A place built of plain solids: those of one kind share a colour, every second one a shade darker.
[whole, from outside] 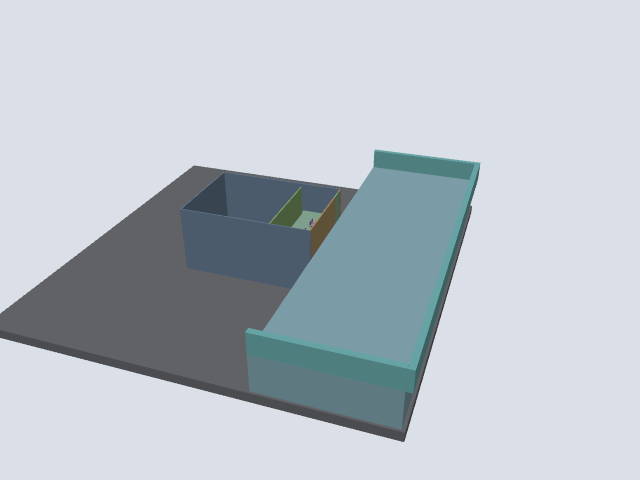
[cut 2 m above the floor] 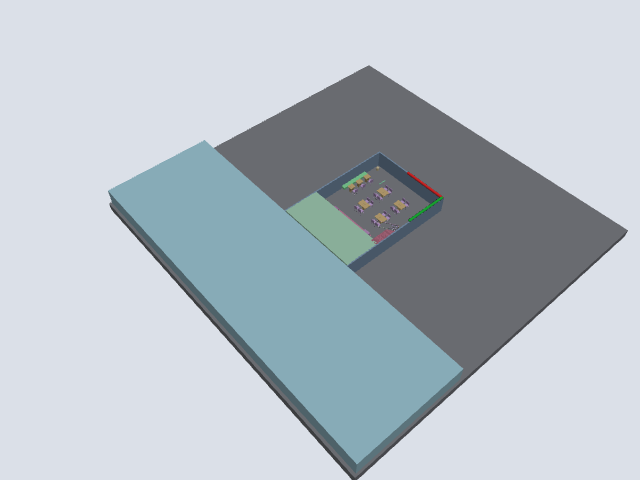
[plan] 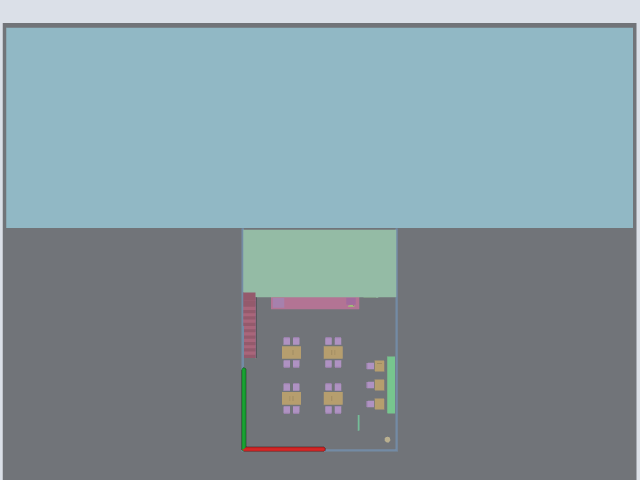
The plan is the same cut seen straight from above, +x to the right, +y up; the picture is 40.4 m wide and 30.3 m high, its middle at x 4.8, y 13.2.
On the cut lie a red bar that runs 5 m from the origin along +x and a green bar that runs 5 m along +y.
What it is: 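A cafe in the deep cellar of an old town house, fitted out in the 2010s to 2020s; 9.6 x 13.8 m; the hall a cellar under a ceiling 2.59 m high; over the flight a stairwell up to the entrance level's ceiling, 7.12 m over the hall's floor; the entrance level at street height, 3.87 m over the hall's floor, over the rear 4.2 m, with the street door 0.95 x 2.15 m and a glazed street front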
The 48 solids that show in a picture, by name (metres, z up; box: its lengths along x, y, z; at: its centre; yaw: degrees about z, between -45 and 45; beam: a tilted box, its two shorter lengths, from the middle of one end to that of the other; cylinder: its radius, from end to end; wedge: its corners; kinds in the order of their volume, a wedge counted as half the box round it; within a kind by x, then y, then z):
{
 "street_ground_1": {"box": [39.56, 12.65, 3.92], "at": [4.78, 20.27, 1.91]},
 "upper_1": {"box": [9.66, 4.26, 3.92], "at": [4.78, 11.72, 1.91]},
 "street_hedge_1": {"box": [0.6, 12.65, 2.2], "at": [-14.7, 20.27, 4.97]},
 "street_hedge_2": {"box": [39.56, 0.6, 2.2], "at": [4.78, 26.9, 4.97]},
 "street_hedge_3": {"box": [0.6, 12.65, 2.2], "at": [24.26, 20.27, 4.97]},
 "wall_1": {"box": [0.15, 14.1, 7.17], "at": [-0.07, 6.9, 3.54]},
 "wall_2": {"box": [4.02, 0.15, 7.17], "at": [1.86, -0.07, 3.54]},
 "wall_3": {"box": [1.5, 0.15, 7.17], "at": [4.32, -0.07, 3.54]},
 "wall_4": {"box": [4.94, 0.15, 7.17], "at": [7.24, -0.07, 3.54]},
 "wall_5": {"box": [0.15, 14.1, 7.17], "at": [9.63, 6.9, 3.54]},
 "entrance_wall_1": {"box": [8.78, 0.15, 3.3], "at": [5.17, 9.66, 5.47]},
 "window_wall_1": {"box": [0.7, 0.15, 3.25], "at": [0.35, 13.88, 5.5]},
 "window_wall_2": {"box": [7.66, 0.15, 3.25], "at": [5.73, 13.88, 5.5]},
 "stair_step_1": {"box": [0.78, 0.4, 0.64], "at": [0.34, 6.36, 0.27]},
 "stair_step_2": {"box": [0.78, 0.4, 1.61], "at": [0.34, 7.37, 0.75]},
 "stair_step_3": {"box": [0.78, 0.4, 2.57], "at": [0.34, 8.38, 1.24]},
 "stair_step_4": {"box": [0.78, 0.4, 3.34], "at": [0.34, 9.19, 1.62]},
 "stair_step_5": {"box": [0.78, 0.5, 3.73], "at": [0.34, 9.64, 1.81]},
 "street_door_wall_1": {"box": [1.2, 0.15, 3.25], "at": [1.3, 13.88, 5.5]},
 "bench_upholstered_1": {"box": [0.5, 3.6, 0.25], "at": [9.29, 4.05, 0.33]},
 "meeting_table_1": {"box": [1.2, 0.8, 0.07], "at": [3.0, 3.2, 0.71]},
 "meeting_table_2": {"box": [1.2, 0.8, 0.07], "at": [3.0, 6.1, 0.71]},
 "meeting_table_3": {"box": [1.2, 0.8, 0.07], "at": [5.64, 3.2, 0.71]},
 "meeting_table_4": {"box": [1.2, 0.8, 0.07], "at": [5.64, 6.1, 0.71]},
 "meeting_table_5": {"box": [0.6, 0.7, 0.07], "at": [8.55, 2.85, 0.71]},
 "meeting_table_6": {"box": [0.6, 0.7, 0.07], "at": [8.55, 4.05, 0.71]},
 "meeting_table_7": {"box": [0.6, 0.7, 0.07], "at": [8.55, 5.25, 0.71]},
 "display_1": {"box": [0.72, 0.62, 0.39], "at": [2.18, 9.23, 1.24]},
 "counter_top_1": {"box": [5.58, 0.78, 0.04], "at": [4.49, 9.21, 1.02]},
 "coffee_machine_1": {"box": [0.6, 0.45, 0.45], "at": [6.76, 9.33, 1.26]},
 "side_chair_1": {"box": [0.42, 0.42, 0.04], "at": [2.7, 2.5, 0.43]},
 "side_chair_2": {"box": [0.42, 0.42, 0.04], "at": [2.7, 3.9, 0.43]},
 "side_chair_3": {"box": [0.42, 0.42, 0.04], "at": [2.7, 5.4, 0.43]},
 "side_chair_4": {"box": [0.42, 0.42, 0.04], "at": [2.7, 6.8, 0.43]},
 "side_chair_5": {"box": [0.42, 0.42, 0.04], "at": [3.3, 2.5, 0.43]},
 "side_chair_6": {"box": [0.42, 0.42, 0.04], "at": [3.3, 3.9, 0.43]},
 "side_chair_7": {"box": [0.42, 0.42, 0.04], "at": [3.3, 5.4, 0.43]},
 "side_chair_8": {"box": [0.42, 0.42, 0.04], "at": [3.3, 6.8, 0.43]},
 "side_chair_9": {"box": [0.42, 0.42, 0.04], "at": [5.34, 2.5, 0.43]},
 "side_chair_10": {"box": [0.42, 0.42, 0.04], "at": [5.34, 3.9, 0.43]},
 "side_chair_11": {"box": [0.42, 0.42, 0.04], "at": [5.34, 5.4, 0.43]},
 "side_chair_12": {"box": [0.42, 0.42, 0.04], "at": [5.34, 6.8, 0.43]},
 "side_chair_13": {"box": [0.42, 0.42, 0.04], "at": [5.94, 2.5, 0.43]},
 "side_chair_14": {"box": [0.42, 0.42, 0.04], "at": [5.94, 3.9, 0.43]},
 "side_chair_15": {"box": [0.42, 0.42, 0.04], "at": [5.94, 5.4, 0.43]},
 "side_chair_16": {"box": [0.42, 0.42, 0.04], "at": [5.94, 6.8, 0.43]},
 "side_chair_17": {"box": [0.42, 0.42, 0.04], "at": [8.0, 2.85, 0.43]},
 "stair_guard_rail_1": {"cylinder": 0.022, "from": [0.75, 5.75, 1.13], "to": [0.75, 9.59, 4.8]}
}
